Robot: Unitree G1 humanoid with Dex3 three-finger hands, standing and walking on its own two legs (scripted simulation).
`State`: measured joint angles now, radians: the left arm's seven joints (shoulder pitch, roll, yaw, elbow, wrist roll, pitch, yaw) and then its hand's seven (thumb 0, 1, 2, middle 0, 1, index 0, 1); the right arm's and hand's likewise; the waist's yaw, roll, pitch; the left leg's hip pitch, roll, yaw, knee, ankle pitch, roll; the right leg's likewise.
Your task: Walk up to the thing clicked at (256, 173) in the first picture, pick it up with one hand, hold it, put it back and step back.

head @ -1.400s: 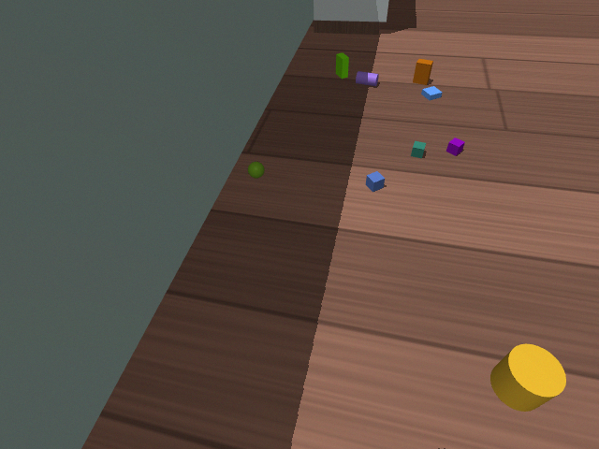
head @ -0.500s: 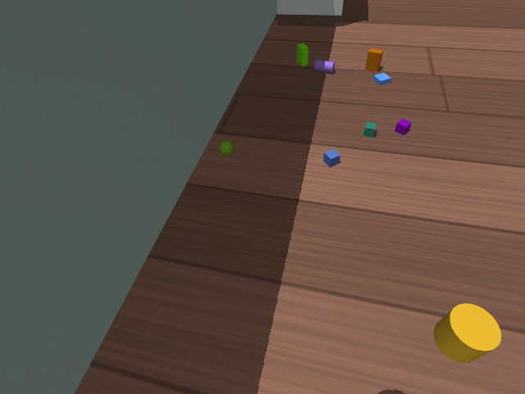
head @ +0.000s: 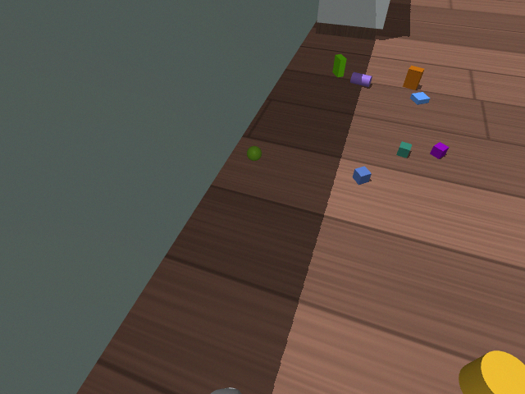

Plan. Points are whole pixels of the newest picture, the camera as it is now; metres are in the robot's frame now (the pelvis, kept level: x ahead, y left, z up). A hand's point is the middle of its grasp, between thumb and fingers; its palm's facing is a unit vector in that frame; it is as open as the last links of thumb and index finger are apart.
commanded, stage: walk up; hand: left
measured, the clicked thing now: (254, 153) +1.44 +0.17 -0.73
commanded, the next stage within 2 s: none
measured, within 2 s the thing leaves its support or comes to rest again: neither
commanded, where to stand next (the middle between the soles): +1.07 -0.05 m, yaw -1 degrees
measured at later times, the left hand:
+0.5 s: hand (166, 271) +0.36 +0.26 -0.13, palm faces -0.10 -0.91 -0.40, open 7.3 cm
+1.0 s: hand (172, 230) +0.49 +0.29 -0.17, palm faces -0.05 -0.94 -0.34, open 7.4 cm
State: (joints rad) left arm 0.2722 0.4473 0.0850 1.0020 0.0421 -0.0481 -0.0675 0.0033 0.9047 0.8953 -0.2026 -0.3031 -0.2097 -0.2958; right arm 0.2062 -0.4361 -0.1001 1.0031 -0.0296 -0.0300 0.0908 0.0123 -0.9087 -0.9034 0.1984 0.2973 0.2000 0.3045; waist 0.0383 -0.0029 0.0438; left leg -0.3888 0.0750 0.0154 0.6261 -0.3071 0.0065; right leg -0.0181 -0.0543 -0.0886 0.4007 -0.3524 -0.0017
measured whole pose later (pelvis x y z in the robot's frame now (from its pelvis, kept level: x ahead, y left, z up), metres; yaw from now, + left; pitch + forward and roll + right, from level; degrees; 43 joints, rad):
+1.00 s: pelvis +0.47 +0.01 -0.01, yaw -1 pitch -2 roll -1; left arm 0.34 0.45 0.04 0.91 0.00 -0.04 -0.05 0.01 0.91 0.90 -0.20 -0.30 -0.21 -0.30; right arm 0.24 -0.41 -0.07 0.83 -0.01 -0.09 0.06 0.01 -0.91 -0.90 0.20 0.30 0.20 0.30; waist 0.02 -0.05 0.08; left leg -0.36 0.04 0.10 0.63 -0.23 0.04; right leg -0.32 -0.02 0.03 1.09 -0.43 -0.05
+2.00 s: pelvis +0.85 -0.03 +0.00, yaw +0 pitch -3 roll +0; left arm 0.32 0.44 0.04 0.89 0.00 -0.04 -0.06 0.01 0.91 0.90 -0.20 -0.30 -0.21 -0.30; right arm 0.30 -0.40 -0.04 0.83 0.00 -0.09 0.04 0.01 -0.91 -0.90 0.20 0.30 0.20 0.30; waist 0.00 -0.06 0.08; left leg -0.24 0.03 0.09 0.52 -0.24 0.03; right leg -0.47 -0.06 0.01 0.99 -0.35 -0.02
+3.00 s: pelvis +1.00 -0.04 +0.00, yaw +0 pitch -3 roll -1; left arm 0.13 0.38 -0.01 1.11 -0.01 -0.03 0.00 0.00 0.91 0.90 -0.20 -0.30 -0.21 -0.30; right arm 0.03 -0.36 0.00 1.08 0.01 0.01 0.02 0.01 -0.91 -0.90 0.20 0.30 0.20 0.30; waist 0.02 0.02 0.09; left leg -0.27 0.03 0.02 0.53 -0.21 0.00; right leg -0.22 -0.04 -0.02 0.51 -0.24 0.04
